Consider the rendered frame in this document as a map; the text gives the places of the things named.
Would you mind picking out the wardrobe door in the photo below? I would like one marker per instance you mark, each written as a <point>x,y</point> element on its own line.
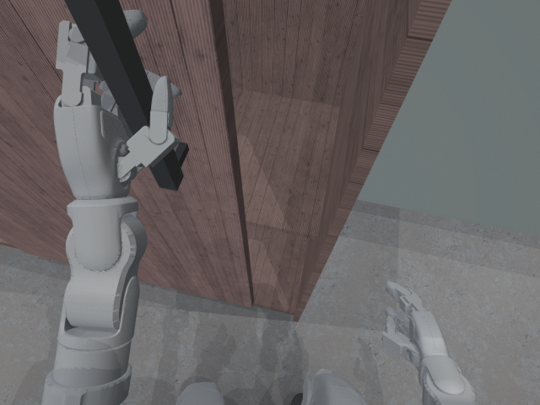
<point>197,236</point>

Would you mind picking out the robot right hand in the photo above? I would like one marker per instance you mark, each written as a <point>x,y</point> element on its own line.
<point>419,335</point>

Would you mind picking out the robot left hand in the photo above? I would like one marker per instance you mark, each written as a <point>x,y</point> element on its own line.
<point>90,130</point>

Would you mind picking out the robot thigh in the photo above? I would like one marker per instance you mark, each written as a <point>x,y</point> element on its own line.
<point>201,393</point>
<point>328,389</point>

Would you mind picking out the handle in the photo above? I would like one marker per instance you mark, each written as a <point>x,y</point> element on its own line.
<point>104,28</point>

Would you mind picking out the left robot forearm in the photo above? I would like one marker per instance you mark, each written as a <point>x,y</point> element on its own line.
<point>99,310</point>

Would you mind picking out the right robot forearm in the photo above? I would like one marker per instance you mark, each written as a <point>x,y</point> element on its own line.
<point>442,382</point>

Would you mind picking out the robot right thigh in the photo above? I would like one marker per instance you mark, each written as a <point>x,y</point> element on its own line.
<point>328,389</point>

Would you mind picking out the robot left thigh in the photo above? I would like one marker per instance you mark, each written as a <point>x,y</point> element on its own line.
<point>201,393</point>

